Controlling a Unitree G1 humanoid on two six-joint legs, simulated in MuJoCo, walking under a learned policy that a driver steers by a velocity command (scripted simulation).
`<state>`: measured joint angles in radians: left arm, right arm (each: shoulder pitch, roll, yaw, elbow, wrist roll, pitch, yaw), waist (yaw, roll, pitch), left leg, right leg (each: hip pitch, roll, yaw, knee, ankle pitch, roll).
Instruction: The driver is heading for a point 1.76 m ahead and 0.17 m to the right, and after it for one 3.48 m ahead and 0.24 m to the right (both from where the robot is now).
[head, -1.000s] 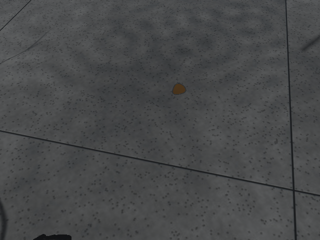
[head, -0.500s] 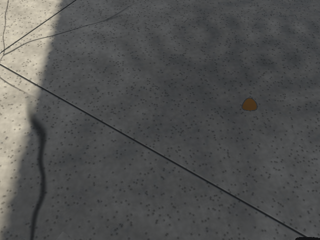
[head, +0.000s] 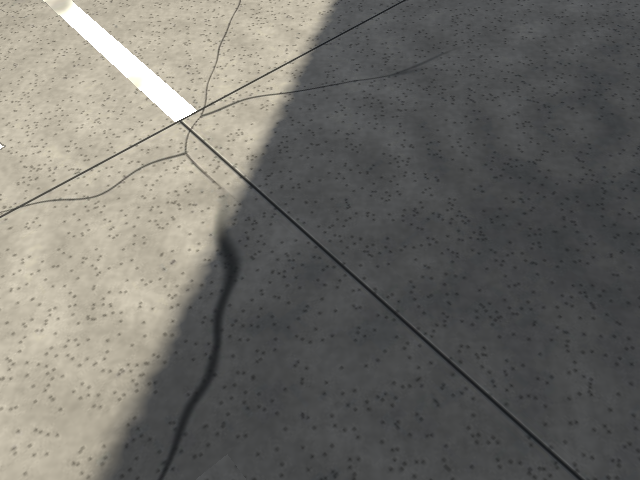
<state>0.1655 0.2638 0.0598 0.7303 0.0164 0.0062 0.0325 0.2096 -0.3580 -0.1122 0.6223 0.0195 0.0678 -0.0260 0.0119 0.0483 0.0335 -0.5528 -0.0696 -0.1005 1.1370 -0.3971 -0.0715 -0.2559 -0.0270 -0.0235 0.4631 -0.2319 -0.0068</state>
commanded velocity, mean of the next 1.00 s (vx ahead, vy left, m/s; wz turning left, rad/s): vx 0.00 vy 0.00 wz -0.16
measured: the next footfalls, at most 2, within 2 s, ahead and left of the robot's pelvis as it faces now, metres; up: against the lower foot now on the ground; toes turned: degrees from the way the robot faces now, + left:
left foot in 0.22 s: +0.02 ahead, +0.15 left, +0.00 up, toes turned +5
right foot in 0.68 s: -0.01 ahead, -0.08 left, +0.00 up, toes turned -8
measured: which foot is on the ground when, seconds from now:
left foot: up 0.00-0.20, down 0.22-0.68, up 0.70-1.00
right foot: down 0.00-0.22, up 0.24-0.66, down 0.68-1.00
